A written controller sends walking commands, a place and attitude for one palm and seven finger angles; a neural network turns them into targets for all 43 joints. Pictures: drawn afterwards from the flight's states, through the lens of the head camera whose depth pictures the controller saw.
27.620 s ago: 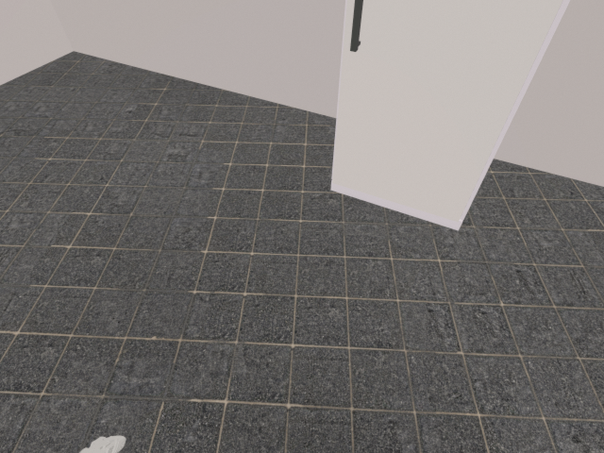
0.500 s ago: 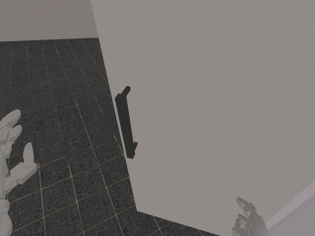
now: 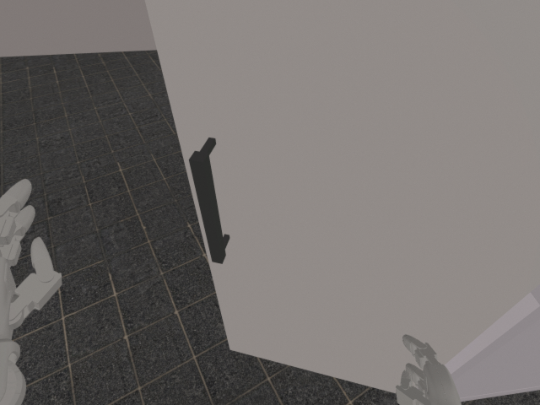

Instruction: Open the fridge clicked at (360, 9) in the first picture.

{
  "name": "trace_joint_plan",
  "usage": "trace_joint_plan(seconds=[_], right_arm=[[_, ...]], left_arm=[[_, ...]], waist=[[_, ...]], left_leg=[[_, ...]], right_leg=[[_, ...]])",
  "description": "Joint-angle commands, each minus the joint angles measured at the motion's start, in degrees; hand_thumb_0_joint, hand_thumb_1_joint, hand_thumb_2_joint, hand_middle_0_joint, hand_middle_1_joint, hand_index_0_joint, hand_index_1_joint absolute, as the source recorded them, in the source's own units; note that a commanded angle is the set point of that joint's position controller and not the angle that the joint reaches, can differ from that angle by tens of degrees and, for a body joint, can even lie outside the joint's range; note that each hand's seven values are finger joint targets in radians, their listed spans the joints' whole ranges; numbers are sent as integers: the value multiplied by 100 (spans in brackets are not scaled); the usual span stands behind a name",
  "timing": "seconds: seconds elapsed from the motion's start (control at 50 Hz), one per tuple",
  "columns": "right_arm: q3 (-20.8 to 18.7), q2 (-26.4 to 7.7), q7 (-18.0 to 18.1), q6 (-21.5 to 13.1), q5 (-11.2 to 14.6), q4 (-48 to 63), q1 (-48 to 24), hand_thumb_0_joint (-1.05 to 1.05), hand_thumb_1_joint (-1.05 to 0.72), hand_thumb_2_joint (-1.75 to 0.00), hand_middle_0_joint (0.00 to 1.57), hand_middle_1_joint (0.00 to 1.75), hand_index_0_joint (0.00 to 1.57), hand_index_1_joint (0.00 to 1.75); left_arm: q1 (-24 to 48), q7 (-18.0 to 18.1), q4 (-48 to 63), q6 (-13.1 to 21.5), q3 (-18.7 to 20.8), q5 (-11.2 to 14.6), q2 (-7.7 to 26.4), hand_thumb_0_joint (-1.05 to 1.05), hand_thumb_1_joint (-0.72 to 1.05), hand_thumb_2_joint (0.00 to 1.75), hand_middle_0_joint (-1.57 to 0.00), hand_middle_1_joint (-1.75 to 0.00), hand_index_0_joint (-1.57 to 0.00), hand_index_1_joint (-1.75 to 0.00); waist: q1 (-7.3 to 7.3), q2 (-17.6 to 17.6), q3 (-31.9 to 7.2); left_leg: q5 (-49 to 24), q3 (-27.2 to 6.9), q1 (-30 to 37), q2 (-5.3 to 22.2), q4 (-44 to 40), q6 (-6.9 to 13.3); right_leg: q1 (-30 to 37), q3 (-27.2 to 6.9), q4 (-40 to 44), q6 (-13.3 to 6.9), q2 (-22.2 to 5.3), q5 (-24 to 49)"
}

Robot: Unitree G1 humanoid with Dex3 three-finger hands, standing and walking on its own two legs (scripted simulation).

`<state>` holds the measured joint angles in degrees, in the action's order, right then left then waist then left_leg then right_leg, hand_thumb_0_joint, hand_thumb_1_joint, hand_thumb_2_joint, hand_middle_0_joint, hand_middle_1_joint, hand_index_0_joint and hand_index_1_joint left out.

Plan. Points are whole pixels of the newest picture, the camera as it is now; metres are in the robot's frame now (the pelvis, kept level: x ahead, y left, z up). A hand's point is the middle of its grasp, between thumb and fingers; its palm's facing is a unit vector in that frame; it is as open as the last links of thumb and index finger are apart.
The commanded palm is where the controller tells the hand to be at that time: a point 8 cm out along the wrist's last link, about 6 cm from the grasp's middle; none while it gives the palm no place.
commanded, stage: step back with the hand held close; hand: left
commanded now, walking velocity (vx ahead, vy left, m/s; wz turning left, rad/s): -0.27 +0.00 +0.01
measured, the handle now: (214, 207) +0.39 +0.15 +0.08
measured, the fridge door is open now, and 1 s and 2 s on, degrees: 69 69 69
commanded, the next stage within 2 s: stop stepping back and stand still in 1.12 s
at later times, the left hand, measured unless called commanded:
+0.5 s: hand (16, 328) +0.14 +0.28 +0.15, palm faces +0.45 -0.79 -0.42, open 7.4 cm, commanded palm +0.08 +0.32 +0.18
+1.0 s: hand out of the picture +0.06 +0.27 +0.16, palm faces +0.35 -0.81 -0.47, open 7.4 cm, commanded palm +0.00 +0.32 +0.18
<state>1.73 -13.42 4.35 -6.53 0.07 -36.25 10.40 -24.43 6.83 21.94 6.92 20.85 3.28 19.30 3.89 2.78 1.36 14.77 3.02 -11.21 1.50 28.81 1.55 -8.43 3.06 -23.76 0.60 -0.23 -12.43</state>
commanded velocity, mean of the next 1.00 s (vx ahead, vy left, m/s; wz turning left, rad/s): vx -0.32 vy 0.00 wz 0.02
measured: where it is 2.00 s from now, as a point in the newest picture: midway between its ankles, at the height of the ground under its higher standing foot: outside the picture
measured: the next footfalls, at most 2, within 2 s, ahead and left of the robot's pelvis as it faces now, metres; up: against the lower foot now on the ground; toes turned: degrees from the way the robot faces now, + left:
right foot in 0.76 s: -0.09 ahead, -0.11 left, +0.00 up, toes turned +1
left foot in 1.14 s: -0.08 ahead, +0.13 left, +0.00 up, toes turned -1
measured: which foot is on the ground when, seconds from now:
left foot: down 0.00-0.98, up 1.00-1.00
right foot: down 0.00-0.60, up 0.62-0.74, down 0.76-1.00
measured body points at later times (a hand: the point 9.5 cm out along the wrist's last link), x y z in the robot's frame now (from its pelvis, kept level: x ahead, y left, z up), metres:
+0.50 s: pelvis -0.06 +0.02 -0.02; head -0.04 +0.04 +0.43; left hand +0.11 +0.32 +0.17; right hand +0.11 -0.21 -0.09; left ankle +0.01 +0.10 -0.74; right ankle +0.01 -0.13 -0.74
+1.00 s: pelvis -0.14 +0.02 -0.01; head -0.11 +0.04 +0.44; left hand +0.04 +0.31 +0.18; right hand +0.06 -0.21 -0.07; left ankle +0.00 +0.10 -0.73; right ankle -0.13 -0.11 -0.74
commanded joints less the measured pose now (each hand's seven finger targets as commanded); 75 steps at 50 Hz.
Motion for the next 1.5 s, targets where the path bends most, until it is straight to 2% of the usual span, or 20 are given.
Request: trace_joint_plan(seconds=[0.0,0.24,0.44,0.52,0.58,0.74,0.8,0.88,0.94,0.96,1.0,1.08,1.12,1.14,1.18,1.22,1.34,1.38,1.42,1.48], right_arm=[[-334,-588,39,-7,-14,1078,-499,0,-90,-90,20,30,20,30],[-422,-658,69,-2,30,1443,-384,0,-90,-90,20,30,20,30],[-411,-579,36,-152,9,1211,-156,0,-90,-90,20,30,20,30],[-366,-592,55,-192,-16,1174,-246,0,-90,-90,20,30,20,30],[-446,-746,124,-344,-7,1287,-354,0,-90,-90,20,30,20,30],[-433,-676,11,-487,-45,999,-271,0,-90,-90,20,30,20,30],[-505,-643,35,-454,6,943,-268,0,-90,-90,20,30,20,30],[-516,-590,14,-259,5,1218,-548,0,-90,-90,20,30,20,30],[-521,-446,9,-93,11,1192,-476,0,-90,-90,20,30,20,30],[-562,-433,-11,-64,-16,1043,-348,0,-90,-90,20,30,20,30],[-437,-258,-33,14,-43,1007,-417,0,-90,-90,20,30,20,30],[-337,-418,122,22,-63,919,-405,0,-90,-90,20,30,20,30],[-497,-671,137,-95,-5,1094,-388,0,-90,-90,20,30,20,30],[-561,-637,62,-199,49,1052,-184,0,-90,-90,20,30,20,30],[-562,-561,3,-461,-160,1057,-257,0,-90,-90,20,30,20,30],[-626,-596,-90,-542,-71,925,-4,0,-90,-90,20,30,20,30],[-480,-585,-45,-389,-86,1022,-286,0,-90,-90,20,30,20,30],[-458,-495,-20,-284,-103,952,-197,0,-90,-90,20,30,20,30],[-457,-520,26,-211,-116,805,-265,0,-90,-90,20,30,20,30],[-432,-552,58,-202,-23,667,-149,0,-90,-90,20,30,20,30]], left_arm=[[-24,119,1375,512,729,-53,1217,0,90,90,-20,-30,-20,-30],[-550,221,2020,711,1156,-52,1362,0,90,90,-20,-30,-20,-30],[-36,279,1965,880,1016,-117,1385,0,90,90,-20,-30,-20,-30],[-59,366,2173,983,1113,-123,1480,0,90,90,-20,-30,-20,-30],[-107,336,2297,1137,1392,-252,1492,0,90,90,-20,-30,-20,-30],[-200,108,1868,1226,1007,-125,1311,0,90,90,-20,-30,-20,-30],[39,119,2068,1199,895,-85,1388,0,90,90,-20,-30,-20,-30],[-542,106,2087,1034,1172,41,1530,0,90,90,-20,-30,-20,-30],[-615,178,2044,1029,1340,70,1793,0,90,90,-20,-30,-20,-30],[-554,231,2149,1024,1411,73,1919,0,90,90,-20,-30,-20,-30],[-399,281,1928,927,1189,-12,1682,0,90,90,-20,-30,-20,-30],[25,306,1835,883,1034,-154,1635,0,90,90,-20,-30,-20,-30],[78,270,2238,1038,1082,-159,1692,0,90,90,-20,-30,-20,-30],[-42,229,2184,1114,1110,-83,1663,0,90,90,-20,-30,-20,-30],[-368,163,2610,1146,1248,6,1658,0,90,90,-20,-30,-20,-30],[-769,209,2664,1091,1199,6,1507,0,90,90,-20,-30,-20,-30],[-869,254,2058,658,1174,17,1501,0,90,90,-20,-30,-20,-30],[-672,190,1796,621,1104,-20,1573,0,90,90,-20,-30,-20,-30],[-116,208,1758,589,1213,78,1839,0,90,90,-20,-30,-20,-30],[170,209,1032,451,681,11,1259,0,90,90,-20,-30,-20,-30]], waist=[[-189,-179,-736],[-197,690,-790],[-397,-784,-336],[-402,-214,-474],[-289,1453,-656],[-295,572,-450],[-285,15,-1686],[-236,361,-1273],[-311,-826,-592],[-313,-1208,-730],[-346,-1348,-512],[-477,-371,-403],[-278,1120,-1093],[-270,806,-1363],[-271,1426,-1422],[-298,818,-1499],[-354,1215,-706],[-401,189,-561],[-352,-1511,-527],[-481,-1053,97]], left_leg=[[-1103,-312,225,301,-253,113],[-611,-909,-1388,953,-941,369],[1520,-644,-1305,118,513,134],[1274,-994,-1086,294,-79,188],[2924,-2214,-2840,1396,-1990,640],[464,-1414,-1107,872,-939,307],[-2406,-870,652,733,-319,116],[318,-1020,-688,798,-1019,175],[972,-443,-529,-38,927,-261],[683,-312,-147,-275,2149,-377],[963,-607,-1196,-136,2888,-275],[-483,-380,-697,-58,-463,-205],[-2785,-1355,-744,1147,-927,317],[-3249,-1427,-239,1305,-900,475],[-2455,-2253,-503,1675,-1380,691],[-2554,-1895,253,1528,-1072,739],[2396,-1157,-1437,663,-2231,-71],[1333,-380,-968,-40,-794,-271],[447,-311,-403,-264,2073,-311],[470,-431,-1506,-39,2846,-207]], right_leg=[[-269,-832,259,-171,-747,1527],[320,-354,-1288,10,-158,635],[-1318,-1623,341,-498,-1036,-1250],[-1395,-1088,-123,-357,-749,-1075],[492,-275,-2333,59,261,-517],[-291,-516,-10,-130,108,-64],[-532,-569,-344,15,39,1397],[-312,-621,-420,-107,80,-317],[-2129,-1926,1120,-746,-1016,-2469],[-2648,-2467,1430,-1133,-1789,-2014],[-1778,-2089,841,-1198,-1968,937],[-905,-1050,-592,-426,-946,2874],[-424,-587,-1793,53,60,611],[-789,-576,-2123,44,283,-725],[-970,-697,-3394,8,407,-1845],[-1320,-594,-2963,13,305,-1574],[835,284,-83,-216,609,-1513],[327,-327,1166,-434,-52,-1293],[-1669,-1977,1860,-1114,-1668,-2511],[-1637,-1868,1514,-1134,-1595,-2707]])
